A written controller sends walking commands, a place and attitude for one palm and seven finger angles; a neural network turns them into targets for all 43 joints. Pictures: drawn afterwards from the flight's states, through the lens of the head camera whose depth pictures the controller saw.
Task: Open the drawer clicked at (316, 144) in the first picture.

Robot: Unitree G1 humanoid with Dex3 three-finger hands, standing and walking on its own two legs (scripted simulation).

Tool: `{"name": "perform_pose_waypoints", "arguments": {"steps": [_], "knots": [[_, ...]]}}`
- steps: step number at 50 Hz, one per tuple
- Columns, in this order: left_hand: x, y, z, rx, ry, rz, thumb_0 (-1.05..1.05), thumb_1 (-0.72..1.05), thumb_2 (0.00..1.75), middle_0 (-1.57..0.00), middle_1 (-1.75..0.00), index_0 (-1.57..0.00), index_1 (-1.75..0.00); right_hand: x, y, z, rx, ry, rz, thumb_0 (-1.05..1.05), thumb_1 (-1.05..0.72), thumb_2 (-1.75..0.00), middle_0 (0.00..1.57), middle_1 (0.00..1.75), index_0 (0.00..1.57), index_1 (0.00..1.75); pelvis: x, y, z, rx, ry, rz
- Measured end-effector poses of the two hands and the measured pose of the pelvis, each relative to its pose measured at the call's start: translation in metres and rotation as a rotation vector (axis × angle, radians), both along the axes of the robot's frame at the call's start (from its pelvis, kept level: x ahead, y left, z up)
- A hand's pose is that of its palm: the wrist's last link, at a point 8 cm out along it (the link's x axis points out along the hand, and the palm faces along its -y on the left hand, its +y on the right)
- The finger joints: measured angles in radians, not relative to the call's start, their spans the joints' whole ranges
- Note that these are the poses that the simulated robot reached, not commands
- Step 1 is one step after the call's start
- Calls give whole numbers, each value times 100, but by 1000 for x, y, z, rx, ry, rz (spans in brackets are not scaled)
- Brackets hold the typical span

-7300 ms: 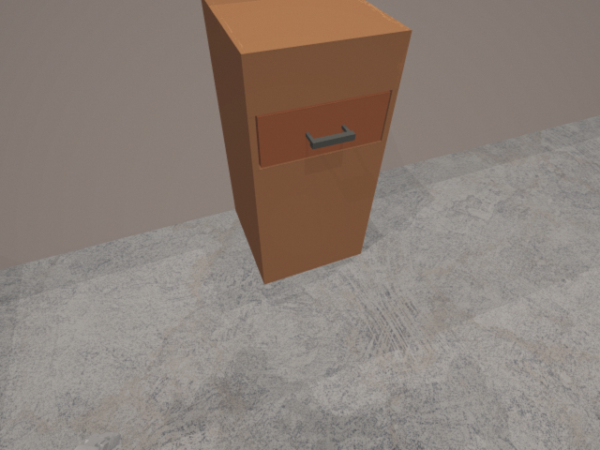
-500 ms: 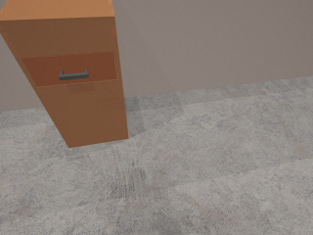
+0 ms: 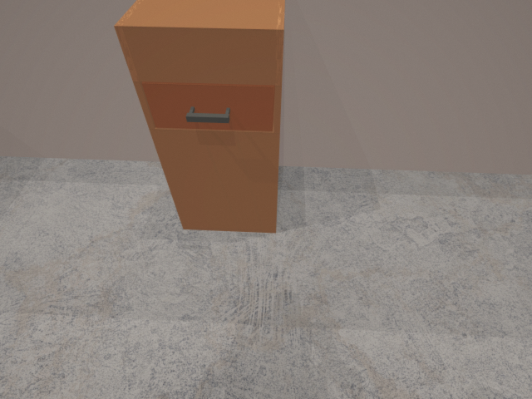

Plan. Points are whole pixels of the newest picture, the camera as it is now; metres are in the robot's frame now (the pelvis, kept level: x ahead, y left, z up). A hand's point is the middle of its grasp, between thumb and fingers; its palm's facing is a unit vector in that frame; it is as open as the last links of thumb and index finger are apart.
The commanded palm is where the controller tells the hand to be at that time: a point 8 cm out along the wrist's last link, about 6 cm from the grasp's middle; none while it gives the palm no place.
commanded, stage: take the last steps up to it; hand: left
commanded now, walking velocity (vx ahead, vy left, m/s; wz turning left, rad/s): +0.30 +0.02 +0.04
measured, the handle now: (209, 114) +0.88 +0.25 -0.10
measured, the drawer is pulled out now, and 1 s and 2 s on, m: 0.00 0.00 0.00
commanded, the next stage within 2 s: come to a stop and stand still in 0.98 s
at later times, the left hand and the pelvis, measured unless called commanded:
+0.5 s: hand (160, 368) +0.19 +0.22 -0.17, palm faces -0.03 -0.98 -0.18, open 7.4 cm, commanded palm none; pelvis +0.12 +0.03 -0.01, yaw -1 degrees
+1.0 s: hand (193, 326) +0.27 +0.17 -0.18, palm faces +0.09 -0.99 -0.15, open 7.3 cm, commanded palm none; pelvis +0.29 +0.01 +0.00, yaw +0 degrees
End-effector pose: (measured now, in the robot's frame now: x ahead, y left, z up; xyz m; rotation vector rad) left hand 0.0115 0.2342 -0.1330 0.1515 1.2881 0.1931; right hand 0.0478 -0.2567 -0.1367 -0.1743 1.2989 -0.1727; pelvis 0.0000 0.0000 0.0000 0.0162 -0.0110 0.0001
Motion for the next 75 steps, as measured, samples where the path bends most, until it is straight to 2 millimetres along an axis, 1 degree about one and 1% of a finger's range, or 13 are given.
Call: {"name": "perform_pose_waypoints", "arguments": {"steps": [6, 10, 19, 25, 29, 33, 42, 48, 55, 58, 64, 70, 75], "knots": [[-49, 34, -25, -43, 155, 79, 0, 91, 89, -21, -30, -20, -30, 47, 41, 8, -31, -128, 68, 0, -91, -89, 20, 30, 20, 30, 13, 31, -11, -20, -4, 2], [-40, 49, -20, -52, 206, 52, 1, 91, 89, -20, -30, -20, -30, 45, 65, 15, -20, -149, 30, 0, -91, -89, 20, 30, 20, 30, 30, 42, -2, -38, -20, -13], [74, 55, -11, -47, 51, -4, 1, 91, 89, -20, -30, -19, -30, -5, 78, 6, 1, 87, -63, -1, -92, -89, 20, 30, 21, 30, 76, 47, 3, -25, -22, -8], [178, 31, -11, -40, -33, -96, 1, 92, 89, -20, -30, -19, -30, -29, 82, -5, 52, 251, -152, 0, -91, -89, 20, 30, 21, 30, 119, 32, -6, -12, -16, -23], [251, 6, -16, -28, -124, -151, 1, 91, 89, -20, -30, -19, -30, -27, 74, -18, 89, 348, -195, 0, -91, -89, 20, 30, 21, 30, 158, 12, -21, -11, -14, -26], [284, -13, -12, -24, -194, -127, 0, 91, 89, -20, -30, -20, -30, 13, 54, -24, 100, 348, -189, 0, -90, -89, 20, 30, 21, 30, 184, -4, -22, -15, -34, -12], [273, -11, 1, 3, -64, -46, -1, 95, 89, -21, -30, -20, -30, 192, 19, -10, 55, 20, -90, 0, -91, -89, 20, 30, 20, 30, 241, -11, 0, -27, -20, -11], [258, -11, -10, -56, 46, 18, 0, 93, 89, -20, -30, -20, -30, 284, 24, 3, 29, -87, -15, 0, -92, -89, 20, 30, 20, 30, 281, 1, 2, -47, -10, 1], [251, 2, -34, -131, 189, 95, 0, 92, 89, -20, -30, -20, -30, 367, 63, 4, -1, -149, 73, 0, -91, -89, 20, 30, 20, 30, 331, 33, -12, -51, -12, 6], [265, 12, -33, -127, 228, 75, 0, 92, 89, -20, -30, -20, -30, 377, 80, 5, 1, -152, 57, 0, -91, -89, 20, 30, 20, 30, 344, 42, -9, -39, -22, -16], [316, 30, -24, -94, 188, 31, 0, 91, 89, -20, -30, -20, -30, 383, 78, 13, -40, -119, 0, -3, -96, -89, 21, 30, 21, 30, 355, 49, 1, -40, -17, -19], [364, 41, -20, -38, 96, 0, 0, 91, 89, -20, -30, -20, -30, 360, 58, 15, -60, -43, -33, -2, -94, -89, 21, 30, 21, 30, 352, 35, 3, -49, -1, -25], [391, 32, -11, 3, 28, -42, 0, 92, 89, -20, -30, -19, -30, 332, 36, 7, -39, -2, -73, -1, -92, -89, 21, 30, 21, 30, 346, 15, 2, -43, 4, -32]]}}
